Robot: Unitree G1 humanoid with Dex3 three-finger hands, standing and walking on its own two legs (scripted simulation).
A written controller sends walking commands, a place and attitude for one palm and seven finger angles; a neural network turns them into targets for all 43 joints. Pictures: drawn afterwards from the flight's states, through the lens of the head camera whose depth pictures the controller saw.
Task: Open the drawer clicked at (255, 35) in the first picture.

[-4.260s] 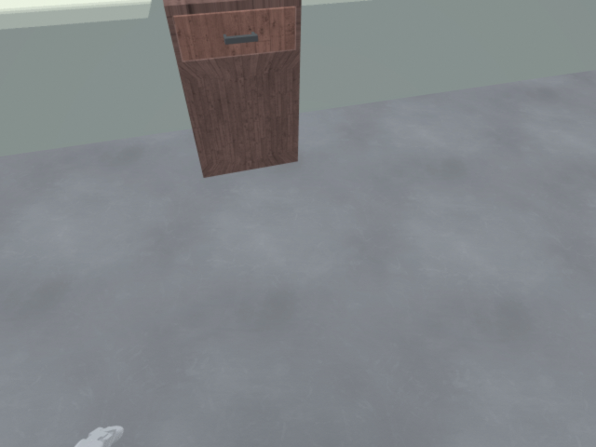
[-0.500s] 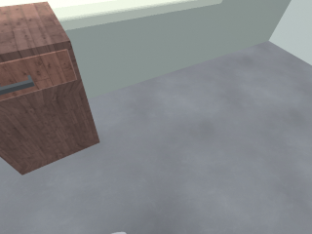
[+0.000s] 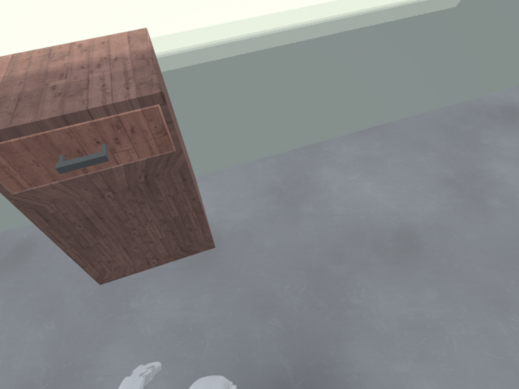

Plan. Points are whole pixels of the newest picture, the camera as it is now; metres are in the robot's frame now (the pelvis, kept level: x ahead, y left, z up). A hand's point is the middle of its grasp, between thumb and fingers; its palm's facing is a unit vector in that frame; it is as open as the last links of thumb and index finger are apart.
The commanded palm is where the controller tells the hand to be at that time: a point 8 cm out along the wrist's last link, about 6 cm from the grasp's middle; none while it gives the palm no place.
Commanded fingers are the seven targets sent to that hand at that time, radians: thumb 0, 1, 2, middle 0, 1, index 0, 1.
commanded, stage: turn to face it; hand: left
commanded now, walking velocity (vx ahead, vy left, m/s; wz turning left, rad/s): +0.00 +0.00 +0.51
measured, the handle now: (83, 157) +0.69 +0.50 -0.08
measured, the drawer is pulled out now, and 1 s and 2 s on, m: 0.00 0.00 0.00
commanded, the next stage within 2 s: take the last steps up to it in 0.44 s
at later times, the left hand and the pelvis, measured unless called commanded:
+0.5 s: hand out of the picture -0.03 +0.28 -0.18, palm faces +0.29 -0.93 -0.23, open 7.4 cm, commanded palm none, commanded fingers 0.00 0.90 0.90 -0.20 -0.30 -0.20 -0.30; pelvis +0.00 +0.06 +0.00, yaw +13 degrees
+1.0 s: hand out of the picture +0.00 +0.21 -0.16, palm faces +0.35 -0.91 -0.22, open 7.2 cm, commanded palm none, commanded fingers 0.00 0.90 0.90 -0.20 -0.30 -0.20 -0.30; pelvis +0.04 +0.04 +0.01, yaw +17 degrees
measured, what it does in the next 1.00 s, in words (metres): steps on the spot, turning left: left foot, then right foot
